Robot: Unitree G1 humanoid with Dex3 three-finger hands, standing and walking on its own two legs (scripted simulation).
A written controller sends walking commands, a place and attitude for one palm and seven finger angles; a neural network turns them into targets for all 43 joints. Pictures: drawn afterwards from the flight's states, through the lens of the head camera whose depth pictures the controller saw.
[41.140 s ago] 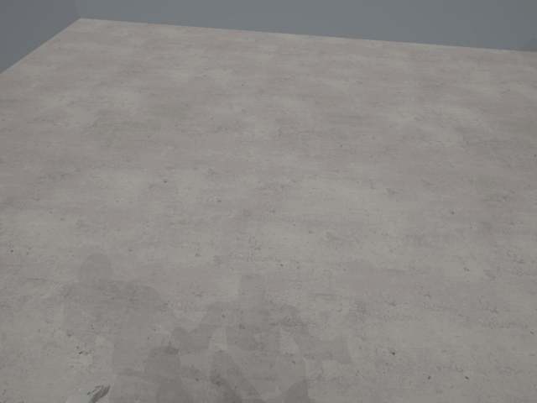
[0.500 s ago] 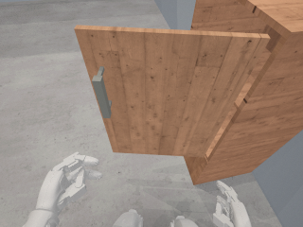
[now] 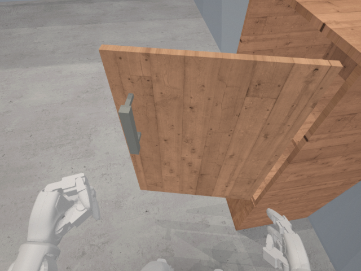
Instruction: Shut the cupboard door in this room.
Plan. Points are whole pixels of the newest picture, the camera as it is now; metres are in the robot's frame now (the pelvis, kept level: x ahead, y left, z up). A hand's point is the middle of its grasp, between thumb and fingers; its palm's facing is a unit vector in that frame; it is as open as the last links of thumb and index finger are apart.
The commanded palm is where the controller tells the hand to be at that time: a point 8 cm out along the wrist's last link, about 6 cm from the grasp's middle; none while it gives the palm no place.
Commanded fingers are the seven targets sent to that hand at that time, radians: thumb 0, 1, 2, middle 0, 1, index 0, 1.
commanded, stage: raise the hand and make a fist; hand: left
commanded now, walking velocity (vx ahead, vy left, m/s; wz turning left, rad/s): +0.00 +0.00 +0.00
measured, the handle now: (132, 125) +0.41 +0.15 +0.09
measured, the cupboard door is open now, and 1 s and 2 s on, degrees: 75 75 75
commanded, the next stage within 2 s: bring the fist close to the handle in 0.62 s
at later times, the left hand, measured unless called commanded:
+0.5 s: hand (97, 208) +0.22 +0.17 +0.08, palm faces -0.03 -1.00 -0.04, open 3.1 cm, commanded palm +0.20 +0.23 +0.10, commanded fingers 0.00 0.90 0.90 -1.30 -1.50 -1.30 -1.50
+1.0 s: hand (112, 194) +0.24 +0.15 +0.10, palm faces -0.06 -1.00 -0.02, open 3.1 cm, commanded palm +0.22 +0.21 +0.10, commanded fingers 0.00 0.90 0.90 -1.30 -1.50 -1.30 -1.50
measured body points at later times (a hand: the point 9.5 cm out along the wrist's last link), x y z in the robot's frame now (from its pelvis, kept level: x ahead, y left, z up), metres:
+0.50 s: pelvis -0.01 -0.01 +0.02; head +0.02 +0.00 +0.46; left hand +0.21 +0.23 +0.09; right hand +0.15 -0.25 -0.05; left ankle +0.01 +0.07 -0.67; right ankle +0.00 -0.11 -0.67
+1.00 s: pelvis +0.00 -0.01 +0.01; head +0.03 -0.01 +0.46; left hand +0.24 +0.20 +0.10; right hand +0.17 -0.24 -0.06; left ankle +0.01 +0.07 -0.67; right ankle +0.00 -0.11 -0.67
